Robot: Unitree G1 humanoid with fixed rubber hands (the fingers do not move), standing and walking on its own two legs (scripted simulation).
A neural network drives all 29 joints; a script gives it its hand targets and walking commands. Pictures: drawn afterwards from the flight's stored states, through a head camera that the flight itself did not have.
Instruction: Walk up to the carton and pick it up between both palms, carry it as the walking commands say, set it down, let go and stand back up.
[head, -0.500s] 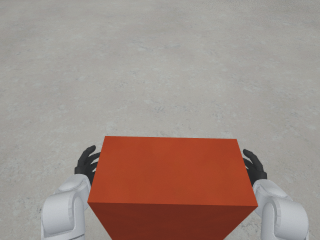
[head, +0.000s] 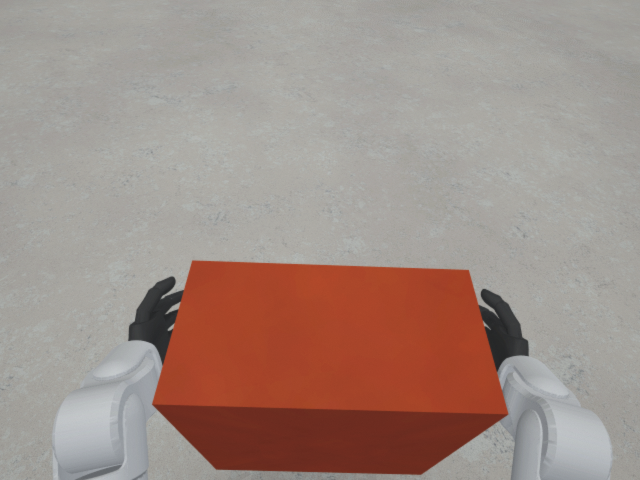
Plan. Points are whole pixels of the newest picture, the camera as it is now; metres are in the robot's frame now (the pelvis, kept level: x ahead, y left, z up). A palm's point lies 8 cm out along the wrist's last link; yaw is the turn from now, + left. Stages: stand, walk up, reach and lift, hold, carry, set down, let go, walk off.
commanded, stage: carry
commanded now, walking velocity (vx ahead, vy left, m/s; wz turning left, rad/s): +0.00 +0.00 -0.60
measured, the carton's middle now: (324, 384) +0.24 +0.01 +0.01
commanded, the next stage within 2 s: none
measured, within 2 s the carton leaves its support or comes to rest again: neither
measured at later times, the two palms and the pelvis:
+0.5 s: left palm (223, 381) +0.22 +0.12 +0.06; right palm out of the picture +0.12 -0.24 +0.07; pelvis -0.06 -0.01 -0.01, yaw -16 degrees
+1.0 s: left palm (329, 436) +0.16 +0.01 +0.07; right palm out of the picture -0.03 -0.32 +0.07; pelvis -0.13 -0.03 -0.01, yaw -29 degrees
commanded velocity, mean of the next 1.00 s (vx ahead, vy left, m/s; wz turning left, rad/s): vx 0.00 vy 0.00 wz -0.38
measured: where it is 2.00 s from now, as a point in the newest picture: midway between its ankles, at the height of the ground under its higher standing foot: outside the picture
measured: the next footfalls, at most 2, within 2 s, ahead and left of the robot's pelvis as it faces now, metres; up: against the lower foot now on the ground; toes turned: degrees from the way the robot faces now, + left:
right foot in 0.08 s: +0.01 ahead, -0.15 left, +0.00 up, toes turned -10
left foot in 0.38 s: +0.03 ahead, +0.06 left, +0.00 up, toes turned -4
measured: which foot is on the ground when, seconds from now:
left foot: down 0.00-0.08, up 0.10-0.36, down 0.38-0.76, up 0.78-0.98, down 1.00-1.00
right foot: up 0.00-0.06, down 0.08-0.40, up 0.42-0.74, down 0.76-1.00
